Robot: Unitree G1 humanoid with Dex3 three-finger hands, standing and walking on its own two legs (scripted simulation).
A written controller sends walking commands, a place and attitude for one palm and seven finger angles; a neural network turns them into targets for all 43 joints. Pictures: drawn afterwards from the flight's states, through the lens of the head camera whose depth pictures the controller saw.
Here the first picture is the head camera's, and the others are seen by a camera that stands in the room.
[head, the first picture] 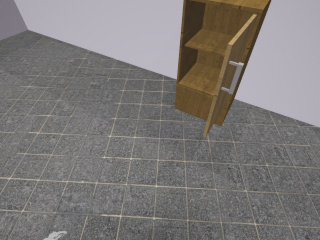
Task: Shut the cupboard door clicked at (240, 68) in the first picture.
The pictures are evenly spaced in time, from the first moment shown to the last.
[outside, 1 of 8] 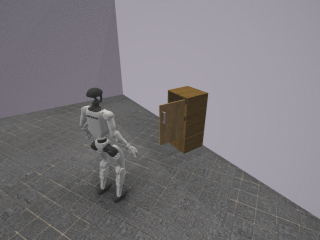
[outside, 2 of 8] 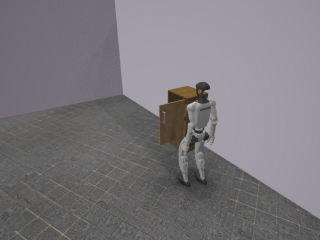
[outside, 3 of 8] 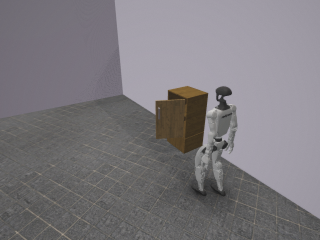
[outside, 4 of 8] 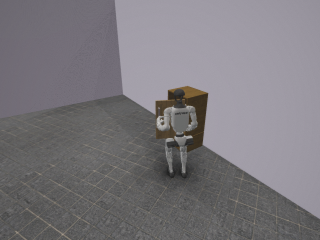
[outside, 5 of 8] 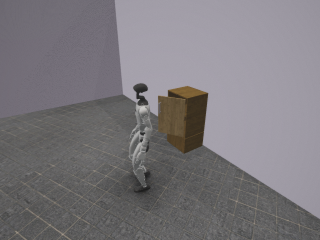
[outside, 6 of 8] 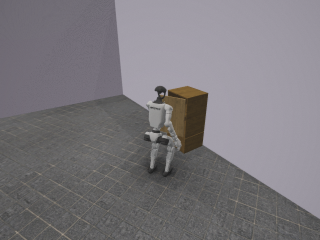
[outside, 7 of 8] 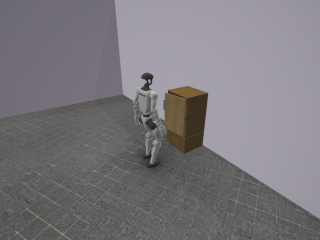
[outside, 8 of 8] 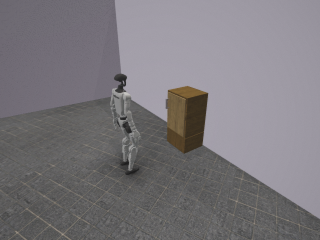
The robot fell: no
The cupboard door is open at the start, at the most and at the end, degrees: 88 88 0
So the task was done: yes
